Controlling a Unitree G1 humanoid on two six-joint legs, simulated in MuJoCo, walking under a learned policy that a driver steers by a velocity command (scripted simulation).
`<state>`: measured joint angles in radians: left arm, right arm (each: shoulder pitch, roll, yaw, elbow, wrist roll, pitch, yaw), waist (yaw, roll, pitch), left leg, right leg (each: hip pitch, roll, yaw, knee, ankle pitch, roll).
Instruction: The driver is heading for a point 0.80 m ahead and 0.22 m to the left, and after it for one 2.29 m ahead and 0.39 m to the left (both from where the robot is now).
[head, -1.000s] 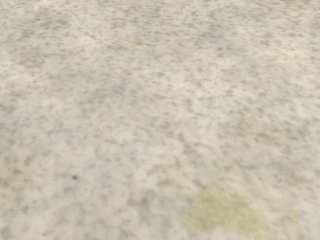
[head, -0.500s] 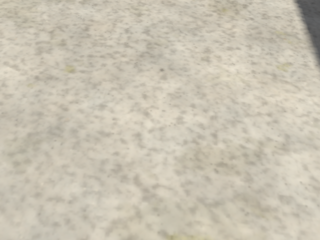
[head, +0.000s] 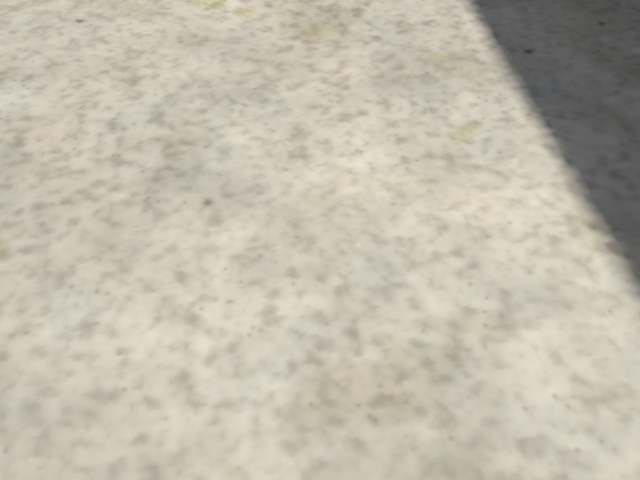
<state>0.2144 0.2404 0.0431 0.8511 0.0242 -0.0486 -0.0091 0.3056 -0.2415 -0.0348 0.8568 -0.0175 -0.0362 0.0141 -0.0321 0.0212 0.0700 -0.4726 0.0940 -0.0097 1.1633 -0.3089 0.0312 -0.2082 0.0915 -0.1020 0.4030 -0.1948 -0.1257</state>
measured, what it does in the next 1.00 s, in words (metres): walks ahead, turning left: left foot, then right foot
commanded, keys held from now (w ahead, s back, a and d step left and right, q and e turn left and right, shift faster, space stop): w+q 0.82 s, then w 0.18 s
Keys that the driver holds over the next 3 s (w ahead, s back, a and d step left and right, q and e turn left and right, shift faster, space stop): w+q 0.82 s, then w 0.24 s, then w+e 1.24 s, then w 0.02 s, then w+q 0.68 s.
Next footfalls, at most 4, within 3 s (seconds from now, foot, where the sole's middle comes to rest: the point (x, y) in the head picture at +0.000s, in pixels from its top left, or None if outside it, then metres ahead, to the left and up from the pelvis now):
0.38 left None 0.34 0.12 -0.78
0.90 right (295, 378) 0.69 0.08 -0.78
1.38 left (169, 349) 0.78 0.38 -0.78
1.90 right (233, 239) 1.10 0.25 -0.78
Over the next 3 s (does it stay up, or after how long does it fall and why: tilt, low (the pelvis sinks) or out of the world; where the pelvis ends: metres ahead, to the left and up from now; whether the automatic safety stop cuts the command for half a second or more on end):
stays up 1.53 0.28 -0.01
